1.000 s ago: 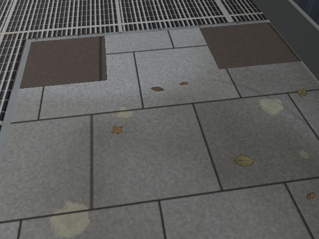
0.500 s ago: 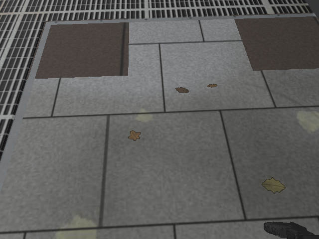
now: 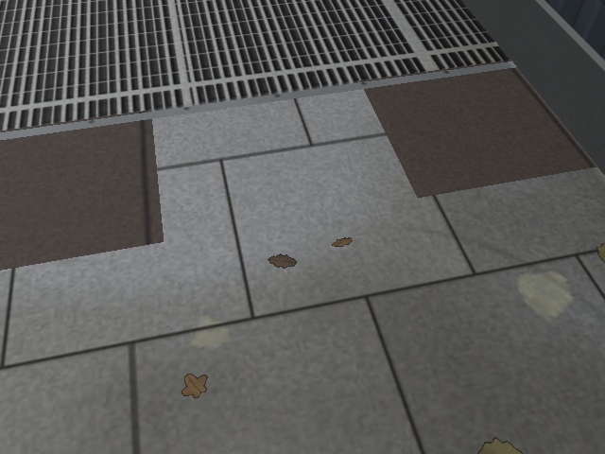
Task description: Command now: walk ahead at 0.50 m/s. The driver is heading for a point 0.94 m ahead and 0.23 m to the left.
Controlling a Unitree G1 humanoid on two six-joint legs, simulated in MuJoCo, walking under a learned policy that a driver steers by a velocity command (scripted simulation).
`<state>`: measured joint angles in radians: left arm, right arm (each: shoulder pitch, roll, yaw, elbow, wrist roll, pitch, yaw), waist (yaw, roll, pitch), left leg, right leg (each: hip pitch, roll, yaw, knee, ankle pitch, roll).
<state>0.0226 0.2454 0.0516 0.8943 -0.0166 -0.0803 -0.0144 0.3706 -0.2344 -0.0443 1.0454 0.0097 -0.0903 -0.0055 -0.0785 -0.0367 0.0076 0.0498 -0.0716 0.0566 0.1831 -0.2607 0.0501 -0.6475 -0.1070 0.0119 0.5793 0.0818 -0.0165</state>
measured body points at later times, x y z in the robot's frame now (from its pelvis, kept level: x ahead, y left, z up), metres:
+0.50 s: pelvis +0.29 -0.04 +0.00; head +0.31 -0.04 +0.45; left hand +0.26 +0.22 -0.14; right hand +0.47 -0.28 -0.12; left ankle +0.45 +0.15 -0.68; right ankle +0.22 -0.14 -0.74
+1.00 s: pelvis +0.57 +0.07 +0.01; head +0.59 +0.10 +0.45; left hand +0.66 +0.39 -0.09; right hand +0.73 -0.17 -0.11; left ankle +0.50 +0.11 -0.74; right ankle +0.82 -0.04 -0.68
